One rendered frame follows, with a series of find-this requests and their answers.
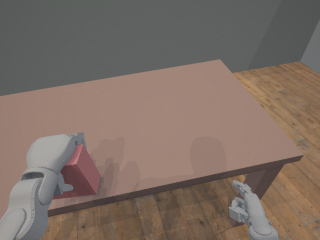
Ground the left robot hand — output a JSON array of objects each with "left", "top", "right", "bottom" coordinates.
[{"left": 26, "top": 132, "right": 87, "bottom": 196}]

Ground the table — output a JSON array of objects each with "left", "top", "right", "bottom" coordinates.
[{"left": 0, "top": 59, "right": 304, "bottom": 228}]

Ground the sponge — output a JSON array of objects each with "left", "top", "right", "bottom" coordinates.
[{"left": 25, "top": 144, "right": 101, "bottom": 200}]

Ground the left robot forearm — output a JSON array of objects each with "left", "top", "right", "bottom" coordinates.
[{"left": 0, "top": 167, "right": 59, "bottom": 240}]

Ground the right robot hand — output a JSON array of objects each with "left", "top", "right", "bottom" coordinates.
[{"left": 228, "top": 180, "right": 266, "bottom": 225}]

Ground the right robot forearm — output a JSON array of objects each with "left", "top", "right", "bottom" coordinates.
[{"left": 248, "top": 215, "right": 279, "bottom": 240}]

